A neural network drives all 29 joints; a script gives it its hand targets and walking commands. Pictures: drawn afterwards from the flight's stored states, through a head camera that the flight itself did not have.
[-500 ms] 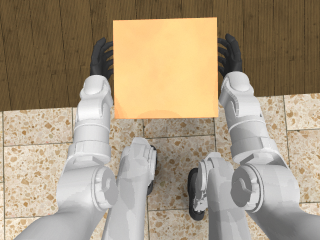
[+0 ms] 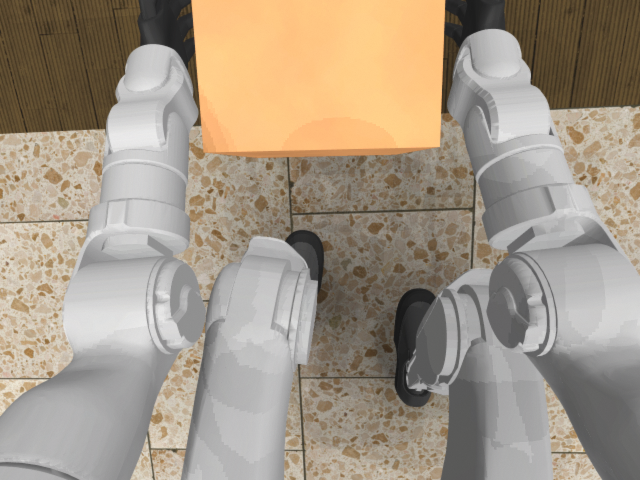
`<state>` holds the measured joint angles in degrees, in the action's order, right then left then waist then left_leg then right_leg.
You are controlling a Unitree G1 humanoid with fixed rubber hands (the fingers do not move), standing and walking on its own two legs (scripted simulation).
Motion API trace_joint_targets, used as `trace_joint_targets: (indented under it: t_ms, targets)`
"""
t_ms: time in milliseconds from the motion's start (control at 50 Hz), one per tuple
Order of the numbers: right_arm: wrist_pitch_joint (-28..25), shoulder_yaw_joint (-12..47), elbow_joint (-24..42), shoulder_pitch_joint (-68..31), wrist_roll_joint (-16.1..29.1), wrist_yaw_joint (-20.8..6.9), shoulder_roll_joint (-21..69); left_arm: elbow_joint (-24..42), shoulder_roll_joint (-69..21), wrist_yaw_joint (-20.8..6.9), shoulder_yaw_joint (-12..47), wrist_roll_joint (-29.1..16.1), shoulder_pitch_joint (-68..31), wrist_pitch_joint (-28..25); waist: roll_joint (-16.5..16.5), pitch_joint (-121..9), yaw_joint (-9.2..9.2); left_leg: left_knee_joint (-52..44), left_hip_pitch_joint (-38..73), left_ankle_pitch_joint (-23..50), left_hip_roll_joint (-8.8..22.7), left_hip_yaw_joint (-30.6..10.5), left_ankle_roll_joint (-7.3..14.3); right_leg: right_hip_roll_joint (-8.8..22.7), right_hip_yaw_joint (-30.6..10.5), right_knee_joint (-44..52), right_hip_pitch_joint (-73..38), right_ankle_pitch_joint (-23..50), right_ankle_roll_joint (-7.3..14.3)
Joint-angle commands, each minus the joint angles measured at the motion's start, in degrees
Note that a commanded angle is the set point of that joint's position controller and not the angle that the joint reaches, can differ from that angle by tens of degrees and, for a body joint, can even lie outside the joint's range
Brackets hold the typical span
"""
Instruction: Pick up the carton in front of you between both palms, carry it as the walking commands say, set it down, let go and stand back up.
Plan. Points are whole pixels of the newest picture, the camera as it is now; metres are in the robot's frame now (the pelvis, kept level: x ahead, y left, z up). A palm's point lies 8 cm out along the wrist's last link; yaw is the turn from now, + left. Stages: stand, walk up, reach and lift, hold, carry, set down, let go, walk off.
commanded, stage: set down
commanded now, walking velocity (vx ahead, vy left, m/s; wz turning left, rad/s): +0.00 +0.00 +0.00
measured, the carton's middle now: (322, 65) +0.51 +0.13 -0.23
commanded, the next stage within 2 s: none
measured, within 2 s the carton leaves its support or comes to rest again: rests again in 1.14 s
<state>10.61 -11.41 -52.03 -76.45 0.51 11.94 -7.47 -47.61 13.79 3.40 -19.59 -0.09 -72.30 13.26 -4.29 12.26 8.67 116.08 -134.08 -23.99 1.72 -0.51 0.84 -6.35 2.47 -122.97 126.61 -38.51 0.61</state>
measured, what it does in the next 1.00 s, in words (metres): stands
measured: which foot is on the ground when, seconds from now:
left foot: down 0.00-1.00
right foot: down 0.00-1.00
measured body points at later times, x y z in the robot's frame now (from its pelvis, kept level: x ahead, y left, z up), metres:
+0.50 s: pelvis -0.01 +0.00 -0.02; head +0.34 +0.04 +0.25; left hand +0.49 +0.28 -0.18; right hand +0.55 -0.03 -0.19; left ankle +0.14 +0.12 -0.36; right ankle +0.08 -0.10 -0.36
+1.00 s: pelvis -0.02 +0.00 -0.03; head +0.34 +0.03 +0.24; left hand +0.50 +0.28 -0.19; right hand +0.56 -0.03 -0.19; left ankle +0.14 +0.12 -0.36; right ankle +0.08 -0.10 -0.36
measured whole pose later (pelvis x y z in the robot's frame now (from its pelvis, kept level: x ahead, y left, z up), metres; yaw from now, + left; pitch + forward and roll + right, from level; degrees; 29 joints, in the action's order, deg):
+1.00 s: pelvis -0.02 +0.00 -0.03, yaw +0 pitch +36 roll +1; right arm 8.8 -16.3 -61.2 -85.2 -8.1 3.4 -8.3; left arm -62.7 19.5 -4.2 -26.6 2.9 -80.2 8.1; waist -2.5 19.1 7.8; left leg 120.2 -134.0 -22.7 3.1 0.3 0.7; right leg -8.0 1.7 -128.3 128.4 -36.4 0.6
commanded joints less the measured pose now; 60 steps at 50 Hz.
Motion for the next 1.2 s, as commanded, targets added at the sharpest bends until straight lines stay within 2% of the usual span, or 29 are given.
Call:
trace_joint_targets:
  t_ms: [0, 80, 200, 360, 660, 940, 980, 1020, 1040, 1080, 1120, 1180]
  targets:
    - [-2.2, 22.1, 9.0, -35.1, 5.0, -13.8, 49.8, 7.7, -50.7, -14.9, 24.6, -8.3, -33.5, -1.5, 0.9, -78.7, 1.62, -1.7, 58.5, 26.5, -5.8, 2.3, -2.5, -6.0, -0.2, 11.1, -21.4, 18.4, 0.1]
    - [-1.6, 20.2, 6.5, -33.1, 3.5, -14.8, 51.2, 5.4, -51.6, -15.9, 23.8, -8.0, -33.0, -1.0, 0.7, -71.4, 1.27, -1.5, 52.5, 23.2, -6.0, 2.1, -2.4, -5.6, -0.5, 10.4, -18.0, 16.2, 0.6]
    - [-2.0, 18.7, 4.2, -33.9, 3.3, -16.3, 51.4, 1.3, -50.5, -16.2, 20.2, -5.7, -31.5, -1.9, -1.0, -63.7, 2.97, -0.9, 48.0, 20.5, -5.7, 2.0, -1.5, -5.3, -0.7, 9.8, -12.4, 13.1, 0.6]
    - [-2.6, 17.0, 1.6, -35.2, 2.6, -16.1, 47.4, -2.9, -47.3, -16.9, 16.4, -5.2, -33.1, -3.1, -3.1, -58.5, 3.40, 0.1, 42.4, 16.7, -5.0, 2.0, -0.8, -4.6, -1.4, 9.8, -12.4, 11.5, 0.6]
    - [-0.9, 9.5, -6.2, -30.2, -4.3, -16.4, 39.6, -11.4, -37.3, -17.7, 10.1, -2.0, -32.6, -3.2, -4.5, -43.5, 0.81, -0.2, 31.9, 4.9, -4.3, 1.3, 0.4, -3.1, -2.3, 10.6, -9.8, 5.5, 1.1]
    - [-1.1, 4.8, -10.8, -26.3, -7.7, -15.7, 29.4, -16.8, -27.8, -16.4, 4.4, 2.0, -28.6, -3.5, -3.7, -37.2, -0.02, -0.5, 29.7, 0.9, -3.8, 0.8, 0.3, -2.5, -2.7, 10.5, -9.9, 3.9, 0.7]
    - [-1.5, 4.6, -10.8, -26.0, -7.7, -15.0, 26.6, -17.8, -25.3, -15.7, 3.5, 2.0, -27.7, -4.1, -3.5, -37.7, 0.23, -0.3, 30.6, 1.3, -3.5, 1.0, -0.1, -2.3, -2.6, 10.4, -10.8, 4.3, 0.1]
    - [-2.3, 3.6, -10.4, -24.1, -7.9, -13.2, 17.9, -19.3, -17.0, -13.5, 1.1, 2.1, -24.3, -5.5, -2.9, -38.7, 0.55, -0.2, 32.7, 2.3, -2.8, 1.4, -0.8, -1.7, -2.5, 10.2, -12.4, 5.0, -0.7]
    - [-2.9, 3.0, -10.3, -22.4, -7.6, -11.6, 11.0, -20.5, -10.0, -11.5, -0.8, 2.0, -21.7, -6.7, -2.6, -39.6, 0.76, -0.2, 33.9, 3.0, -2.3, 1.4, -1.2, -1.3, -2.5, 10.3, -13.5, 5.4, -1.1]
    - [-4.6, 2.0, -8.7, -18.0, -5.3, -6.6, -8.9, -21.5, 10.3, -5.8, -4.2, 0.2, -14.6, -10.5, -1.2, -42.6, 1.56, -0.2, 36.9, 5.9, -1.1, 1.2, -2.0, 0.1, -2.7, 10.4, -15.5, 6.5, -1.9]
    - [-5.6, 4.8, -6.8, -20.7, -0.8, -4.1, -13.4, -19.8, 16.6, -2.0, -3.1, -3.3, -16.6, -13.7, -1.0, -47.0, 2.79, 0.3, 39.7, 12.3, -0.5, 0.2, -1.6, 0.8, -3.7, 9.3, -16.5, 9.8, -2.3]
    - [-7.0, 9.9, -3.7, -22.8, 5.7, -4.1, -13.1, -16.8, 18.2, -0.6, -0.1, -8.3, -18.9, -16.3, -3.3, -53.6, 4.18, 0.9, 42.7, 20.0, -0.1, -0.6, -1.1, 1.8, -4.2, 7.3, -19.3, 15.4, -2.6]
